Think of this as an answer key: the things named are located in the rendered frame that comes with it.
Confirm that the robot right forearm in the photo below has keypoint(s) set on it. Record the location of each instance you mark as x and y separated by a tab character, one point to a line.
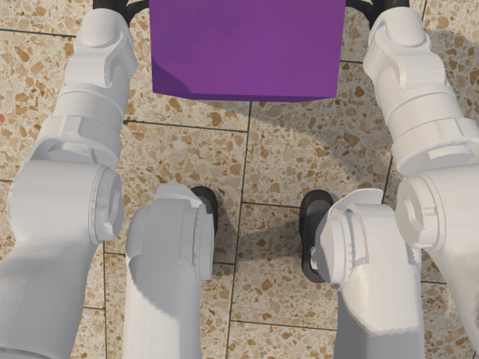
420	108

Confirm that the right robot shin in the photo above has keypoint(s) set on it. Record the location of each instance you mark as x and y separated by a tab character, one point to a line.
359	196

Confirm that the robot right hand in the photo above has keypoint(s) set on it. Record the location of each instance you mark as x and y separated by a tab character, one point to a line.
372	11

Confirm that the left robot upper arm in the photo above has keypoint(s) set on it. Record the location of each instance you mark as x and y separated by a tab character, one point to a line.
60	212

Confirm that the right robot upper arm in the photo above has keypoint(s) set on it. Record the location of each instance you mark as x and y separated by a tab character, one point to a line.
438	210

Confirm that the robot left forearm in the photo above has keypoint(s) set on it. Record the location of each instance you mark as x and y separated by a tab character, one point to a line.
91	104

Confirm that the carton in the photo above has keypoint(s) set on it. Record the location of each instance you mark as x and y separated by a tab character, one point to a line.
246	50

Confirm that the robot left hand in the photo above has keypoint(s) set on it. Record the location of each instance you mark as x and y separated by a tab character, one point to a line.
127	12

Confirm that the right robot foot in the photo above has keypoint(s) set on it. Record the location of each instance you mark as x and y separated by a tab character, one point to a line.
314	206

